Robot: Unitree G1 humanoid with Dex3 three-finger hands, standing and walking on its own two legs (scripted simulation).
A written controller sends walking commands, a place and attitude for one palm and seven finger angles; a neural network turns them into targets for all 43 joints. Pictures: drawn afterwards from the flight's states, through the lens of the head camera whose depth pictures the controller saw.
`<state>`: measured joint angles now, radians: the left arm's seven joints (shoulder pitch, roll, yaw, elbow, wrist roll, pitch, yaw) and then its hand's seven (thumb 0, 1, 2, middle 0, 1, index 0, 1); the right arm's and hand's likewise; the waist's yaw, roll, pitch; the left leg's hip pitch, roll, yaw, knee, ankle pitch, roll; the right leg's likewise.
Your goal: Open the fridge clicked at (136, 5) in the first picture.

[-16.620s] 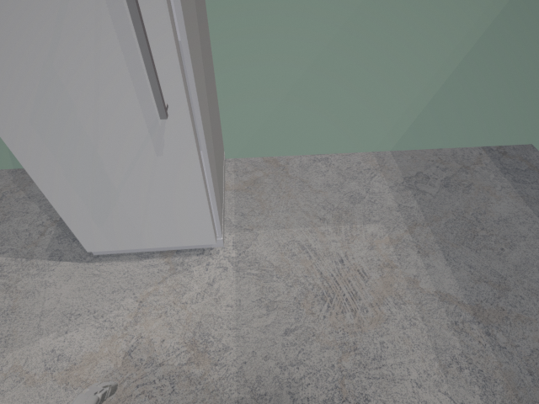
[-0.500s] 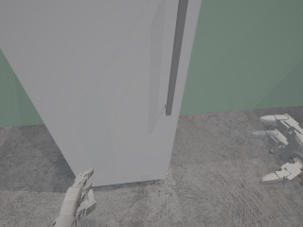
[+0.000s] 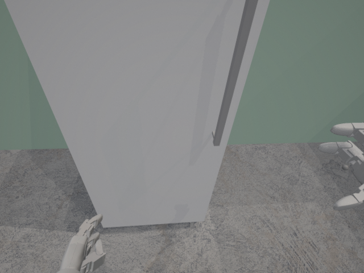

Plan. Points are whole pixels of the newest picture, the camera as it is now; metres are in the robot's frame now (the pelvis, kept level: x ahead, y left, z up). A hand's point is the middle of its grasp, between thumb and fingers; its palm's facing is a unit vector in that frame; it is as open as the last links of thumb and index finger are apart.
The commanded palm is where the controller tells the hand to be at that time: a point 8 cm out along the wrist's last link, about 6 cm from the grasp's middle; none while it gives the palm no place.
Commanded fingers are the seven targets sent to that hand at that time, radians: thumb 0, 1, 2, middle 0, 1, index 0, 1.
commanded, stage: raise the hand to about handle height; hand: right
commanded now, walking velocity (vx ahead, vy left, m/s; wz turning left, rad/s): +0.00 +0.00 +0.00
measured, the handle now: (230, 72) +0.52 -0.10 +0.22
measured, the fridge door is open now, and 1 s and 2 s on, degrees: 0 0 0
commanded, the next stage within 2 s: move the hooked fingers beside the handle in 0.24 s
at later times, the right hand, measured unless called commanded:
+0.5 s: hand (332, 161) +0.29 -0.27 +0.18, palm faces -0.04 +1.00 -0.08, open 14.0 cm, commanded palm +0.27 -0.31 +0.19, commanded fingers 0.00 0.50 -0.30 0.30 1.20 0.30 1.20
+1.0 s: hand (300, 139) +0.35 -0.23 +0.17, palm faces -0.07 +1.00 -0.04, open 14.0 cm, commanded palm +0.33 -0.28 +0.18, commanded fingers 0.00 0.50 -0.30 0.30 1.20 0.30 1.20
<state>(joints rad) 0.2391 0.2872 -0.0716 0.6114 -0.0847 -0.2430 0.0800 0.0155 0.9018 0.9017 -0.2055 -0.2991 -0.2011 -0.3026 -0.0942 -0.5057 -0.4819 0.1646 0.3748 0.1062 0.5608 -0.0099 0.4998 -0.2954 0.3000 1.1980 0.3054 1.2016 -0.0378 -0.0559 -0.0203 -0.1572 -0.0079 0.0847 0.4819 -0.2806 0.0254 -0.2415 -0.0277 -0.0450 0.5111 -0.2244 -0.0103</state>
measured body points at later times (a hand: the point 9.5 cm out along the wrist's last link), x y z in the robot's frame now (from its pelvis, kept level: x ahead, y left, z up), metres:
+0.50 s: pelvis +0.01 +0.00 +0.00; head -0.01 +0.02 +0.45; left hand +0.20 +0.23 -0.07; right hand +0.28 -0.32 +0.18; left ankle -0.01 +0.10 -0.74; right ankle +0.03 -0.11 -0.74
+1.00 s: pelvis +0.01 -0.01 +0.00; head +0.00 +0.00 +0.45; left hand +0.18 +0.22 -0.08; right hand +0.34 -0.28 +0.18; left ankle -0.01 +0.10 -0.74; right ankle +0.03 -0.11 -0.74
